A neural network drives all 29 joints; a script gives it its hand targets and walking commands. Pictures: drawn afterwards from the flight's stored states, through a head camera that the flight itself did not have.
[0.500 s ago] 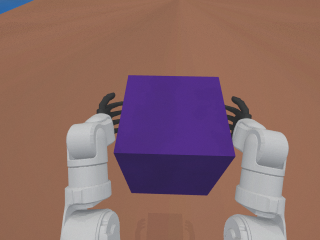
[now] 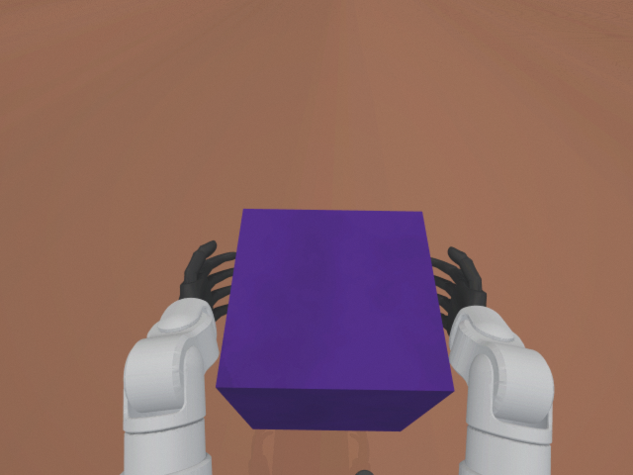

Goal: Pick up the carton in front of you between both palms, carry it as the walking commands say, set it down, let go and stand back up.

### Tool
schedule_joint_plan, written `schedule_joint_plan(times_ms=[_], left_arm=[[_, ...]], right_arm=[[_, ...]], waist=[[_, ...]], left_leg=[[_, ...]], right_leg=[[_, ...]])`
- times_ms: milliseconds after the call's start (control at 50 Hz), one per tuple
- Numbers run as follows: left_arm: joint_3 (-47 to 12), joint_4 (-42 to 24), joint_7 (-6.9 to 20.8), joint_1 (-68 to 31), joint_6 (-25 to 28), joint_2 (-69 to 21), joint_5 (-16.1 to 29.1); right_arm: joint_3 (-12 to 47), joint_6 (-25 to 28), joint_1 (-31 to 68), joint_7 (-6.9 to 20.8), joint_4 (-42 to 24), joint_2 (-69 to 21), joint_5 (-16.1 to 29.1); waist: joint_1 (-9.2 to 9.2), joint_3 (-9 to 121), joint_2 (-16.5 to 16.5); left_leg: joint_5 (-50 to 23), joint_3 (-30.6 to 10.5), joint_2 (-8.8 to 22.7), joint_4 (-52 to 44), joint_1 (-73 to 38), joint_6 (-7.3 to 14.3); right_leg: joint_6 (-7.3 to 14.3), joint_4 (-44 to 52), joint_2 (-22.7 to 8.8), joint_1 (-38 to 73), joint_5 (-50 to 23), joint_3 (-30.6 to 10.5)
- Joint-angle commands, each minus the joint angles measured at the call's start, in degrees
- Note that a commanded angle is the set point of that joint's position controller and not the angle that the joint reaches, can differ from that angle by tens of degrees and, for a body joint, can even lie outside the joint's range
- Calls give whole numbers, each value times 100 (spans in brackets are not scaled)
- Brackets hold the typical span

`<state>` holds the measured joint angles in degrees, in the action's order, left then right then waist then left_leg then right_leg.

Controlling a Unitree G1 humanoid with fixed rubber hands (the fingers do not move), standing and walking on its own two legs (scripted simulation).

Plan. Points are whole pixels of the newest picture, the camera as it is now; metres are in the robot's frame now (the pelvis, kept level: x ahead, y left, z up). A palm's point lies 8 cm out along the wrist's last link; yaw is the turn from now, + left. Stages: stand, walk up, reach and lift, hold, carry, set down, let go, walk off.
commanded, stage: carry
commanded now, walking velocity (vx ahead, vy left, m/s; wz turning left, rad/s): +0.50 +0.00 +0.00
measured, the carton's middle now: (329, 330) +0.31 +0.00 +0.02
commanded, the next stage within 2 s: none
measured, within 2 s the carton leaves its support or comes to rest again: neither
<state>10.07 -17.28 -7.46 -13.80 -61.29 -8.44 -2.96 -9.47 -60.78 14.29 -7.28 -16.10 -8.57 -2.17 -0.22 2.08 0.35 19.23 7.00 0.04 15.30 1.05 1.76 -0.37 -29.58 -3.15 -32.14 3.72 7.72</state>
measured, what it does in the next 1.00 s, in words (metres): walks ahead: right foot, then left foot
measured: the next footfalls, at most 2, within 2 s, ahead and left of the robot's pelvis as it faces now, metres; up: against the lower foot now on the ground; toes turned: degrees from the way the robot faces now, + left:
right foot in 0.06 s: +0.20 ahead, -0.11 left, +0.00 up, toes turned -8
left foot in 0.52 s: +0.50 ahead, +0.12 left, +0.00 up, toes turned -14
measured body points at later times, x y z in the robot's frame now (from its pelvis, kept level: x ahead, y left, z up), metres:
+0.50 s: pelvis +0.31 +0.01 -0.01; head +0.27 +0.00 +0.44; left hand +0.55 +0.17 +0.09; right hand +0.56 -0.14 +0.09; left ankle +0.46 +0.11 -0.73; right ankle +0.17 -0.10 -0.74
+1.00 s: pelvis +0.43 +0.02 -0.01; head +0.39 +0.02 +0.44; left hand +0.68 +0.17 +0.09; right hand +0.67 -0.14 +0.09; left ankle +0.47 +0.11 -0.74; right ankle +0.36 -0.10 -0.74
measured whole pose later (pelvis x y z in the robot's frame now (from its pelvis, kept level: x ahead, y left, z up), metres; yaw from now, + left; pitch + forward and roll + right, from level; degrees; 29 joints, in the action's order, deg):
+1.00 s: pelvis +0.43 +0.02 -0.01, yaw -1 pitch +3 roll +0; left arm 3.3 -27.8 -7.2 -0.3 -69.7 -7.3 -3.3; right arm -2.8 -69.6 0.2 -7.1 -27.8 -7.3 -2.8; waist 0.0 10.5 0.4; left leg 12.8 12.4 3.2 29.9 19.9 2.4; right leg -0.7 -29.1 -3.0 -10.3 21.5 6.5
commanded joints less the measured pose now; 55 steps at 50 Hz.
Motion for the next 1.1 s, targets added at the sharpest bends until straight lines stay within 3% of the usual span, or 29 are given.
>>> schedule_joint_plan(times_ms=[0, 20, 40, 60, 80, 120, 140, 180, 220, 260, 340, 380, 440, 480, 500, 520, 540, 560, 580, 600, 620, 660, 720, 740, 780, 820, 860, 940, 1080], left_arm=[[-4261, -809, 460, -2083, -163, -4849, 1549], [-4214, -855, 486, -1758, -244, -4779, 1530], [-4109, -876, 510, -1312, -329, -4658, 1467], [-4034, -847, 524, -1200, -372, -4566, 1393], [-4015, -893, 568, -901, -420, -4666, 1421], [-4110, -1232, 701, -859, -476, -5031, 1488], [-4188, -1425, 754, -1017, -476, -5146, 1541], [-4304, -1663, 821, -1180, -478, -5136, 1670], [-4342, -1763, 857, -1037, -517, -4912, 1732], [-4322, -1747, 852, -863, -575, -4599, 1725], [-4150, -1694, 739, -565, -721, -3995, 1615], [-4081, -1664, 668, -469, -780, -3819, 1553], [-4019, -1638, 590, -458, -843, -3699, 1486], [-3991, -1577, 540, -594, -871, -3546, 1474], [-3982, -1544, 511, -633, -883, -3456, 1475], [-4055, -1596, 481, -771, -917, -3457, 1516], [-4139, -1635, 492, -685, -937, -3537, 1568], [-4279, -1718, 540, -686, -902, -3762, 1626], [-4396, -1743, 606, -858, -846, -4094, 1662], [-4471, -1725, 671, -992, -778, -4443, 1698], [-4521, -1677, 725, -1042, -709, -4713, 1698], [-4567, -1597, 790, -882, -581, -4964, 1601], [-4524, -1634, 826, -671, -498, -4931, 1470], [-4502, -1648, 817, -699, -490, -4884, 1455], [-4413, -1703, 781, -716, -553, -4593, 1426], [-4326, -1679, 721, -614, -629, -4305, 1447], [-4219, -1589, 652, -482, -722, -4009, 1426], [-4087, -1405, 559, -480, -876, -3724, 1427], [-4208, -1595, 624, -898, -842, -4127, 1594]], right_arm=[[3833, -178, 1638, 425, -730, -4723, 1202], [3895, -271, 1396, 437, -874, -4655, 1213], [3961, -372, 1358, 461, -1057, -4544, 1253], [4069, -473, 1264, 489, -1299, -4549, 1308], [4147, -533, 1210, 541, -1445, -4550, 1383], [4302, -554, 1172, 651, -1574, -4957, 1507], [4379, -541, 1194, 696, -1665, -5099, 1553], [4458, -523, 1189, 731, -1782, -5174, 1571], [4460, -537, 970, 697, -1803, -5039, 1485], [4404, -599, 807, 627, -1808, -4768, 1383], [4251, -766, 539, 483, -1769, -4242, 1256], [4214, -841, 546, 439, -1801, -4045, 1288], [4145, -915, 516, 414, -1775, -3853, 1334], [4023, -935, 544, 390, -1686, -3683, 1286], [3934, -948, 529, 380, -1640, -3568, 1259], [3852, -934, 548, 362, -1528, -3500, 1253], [3846, -892, 410, 367, -1407, -3608, 1329], [3889, -833, 329, 429, -1480, -3914, 1403], [3928, -766, 430, 507, -1511, -4245, 1439], [4003, -702, 571, 586, -1561, -4539, 1459], [4081, -641, 655, 658, -1577, -4762, 1479], [4199, -546, 617, 770, -1612, -4985, 1511], [4334, -480, 625, 855, -1707, -4944, 1537], [4390, -493, 783, 873, -1816, -4831, 1554], [4415, -540, 767, 841, -1821, -4637, 1559], [4339, -634, 708, 758, -1820, -4331, 1520], [4231, -743, 534, 653, -1729, -4062, 1450], [4020, -910, 435, 503, -1525, -3786, 1330], [4096, -867, 787, 523, -1656, -4194, 1403]], waist=[[99, 1933, -879], [37, 2255, -608], [-114, 2661, 22], [-125, 3002, 1430], [-129, 2738, 1589], [-118, 2330, 507], [-86, 2068, 186], [-44, 1857, 412], [-34, 1654, 646], [-28, 1362, 736], [-32, 887, 798], [-53, 763, 864], [-50, 720, 860], [31, 900, 542], [43, 1234, 154], [97, 1916, -896], [136, 2436, -1375], [85, 2357, -1201], [68, 2374, -964], [48, 2215, -825], [40, 2148, -909], [54, 2256, -926], [35, 2099, -584], [30, 1846, -394], [57, 1479, -14], [48, 1472, 33], [49, 1583, 48], [44, 1512, 91], [29, 1506, 57]], left_leg=[[-5301, 65, 1048, 1191, -1107, 230], [-4738, 237, 933, 1998, -376, 32], [-2840, 289, 781, 3185, 725, -127], [-687, 74, 71, 4626, 2796, -352], [934, -351, -162, 5499, 3781, -278], [515, -713, 399, 5578, 4035, -102], [203, -720, 578, 5141, 3879, -111], [-202, -545, 642, 4420, 3438, -186], [-477, -330, 590, 3855, 3344, -288], [-831, -164, 631, 3230, 3498, -380], [-1402, 251, 438, 2124, 3163, -389], [-1818, 357, 304, 1812, 2933, -369], [-2284, 522, 188, 1214, 2118, -313], [-2968, 608, 147, 507, 866, -300], [-4492, -76, 874, 713, 18, -285], [-6663, -1367, 2055, 1127, -1171, 377], [-6091, -2011, 2418, 878, -1461, 1046], [-4908, -2002, 2327, 454, -976, 997], [-3939, -1796, 2152, 222, -685, 803], [-3261, -1453, 1969, 42, -229, 573], [-2545, -1203, 1795, -90, 79, 420], [-1503, -882, 1618, -185, 286, 293], [-331, -498, 1379, -154, 899, 135], [-274, -343, 1299, -54, 858, 11], [-1416, -312, 1098, 387, 980, -31], [-2664, -286, 1099, 867, 792, 9], [-3253, -241, 1090, 1191, 763, 47], [-3198, -169, 1034, 1431, 929, 15], [-2926, -176, 997, 1529, 971, 5]], right_leg=[[155, 934, 453, 1384, -421, 624], [233, 911, 354, 2662, -314, 568], [407, 739, -676, 3907, -509, -694], [1328, 837, -2021, 5459, -743, -3064], [1583, 1173, -2136, 5478, -1182, -3523], [1287, 1207, -1907, 4787, -1562, -2497], [1046, 1415, -1770, 4260, -1237, -2128], [753, 1764, -1501, 3559, -400, -1500], [775, 2031, -1317, 3237, 167, -1102], [831, 2219, -1256, 3162, 278, -856], [620, 1843, -1033, 2980, -1757, -170], [506, 1638, -974, 2962, -2409, 35], [297, 973, -871, 2799, -2176, 275], [8, 22, -630, 2360, -2090, 435], [-201, -674, -466, 1901, -854, 388], [-345, -1706, -138, 1170, 1450, 79], [-346, -2323, 104, 807, 2920, -208], [-256, -2328, -6, 833, 3170, -498], [-138, -1907, -92, 977, 3137, -631], [-83, -1240, -181, 1256, 3114, -615], [-56, -728, -114, 1513, 2972, -506], [18, -310, 29, 1879, 2377, -270], [14, 605, -120, 2418, 1082, -121], [-14, 796, -356, 2139, 1102, -313], [-27, 709, -697, 2006, 753, -585], [-15, 593, -702, 1902, 168, -576], [-6, 428, -654, 1989, -560, -551], [12, 276, -661, 2004, -1205, -548], [81, 193, -644, 1979, -1100, -563]])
